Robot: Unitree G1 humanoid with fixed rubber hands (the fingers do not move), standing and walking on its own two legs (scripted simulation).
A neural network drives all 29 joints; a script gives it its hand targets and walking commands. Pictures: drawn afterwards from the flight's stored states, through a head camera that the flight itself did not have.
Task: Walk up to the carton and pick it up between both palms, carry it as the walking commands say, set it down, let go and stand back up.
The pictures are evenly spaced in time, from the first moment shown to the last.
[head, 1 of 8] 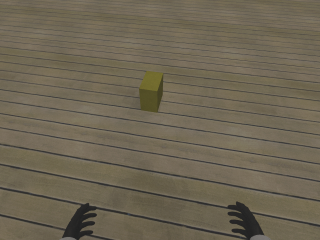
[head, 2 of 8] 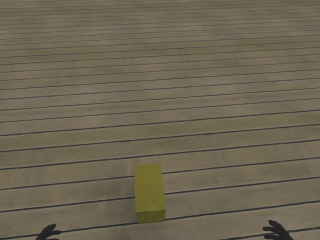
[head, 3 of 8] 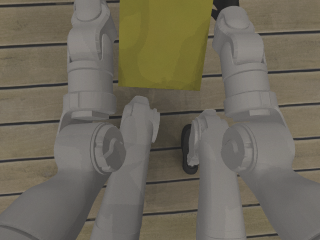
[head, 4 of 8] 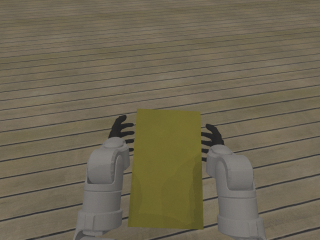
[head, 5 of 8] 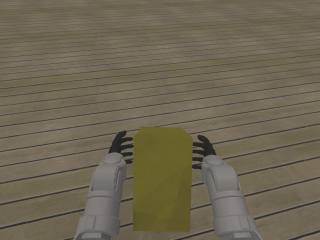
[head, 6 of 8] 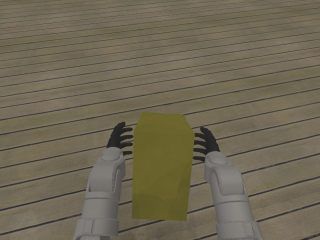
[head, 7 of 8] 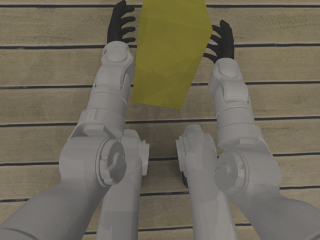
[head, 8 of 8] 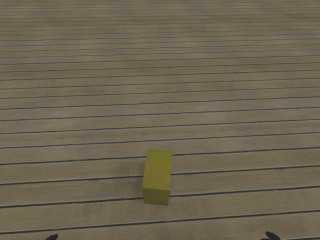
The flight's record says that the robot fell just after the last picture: no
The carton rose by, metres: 0.65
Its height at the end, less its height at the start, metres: +0.00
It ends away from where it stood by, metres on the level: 4.31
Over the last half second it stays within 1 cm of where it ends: yes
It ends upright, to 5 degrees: yes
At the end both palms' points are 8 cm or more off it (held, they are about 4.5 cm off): yes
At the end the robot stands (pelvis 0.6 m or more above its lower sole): yes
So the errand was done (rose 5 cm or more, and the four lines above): yes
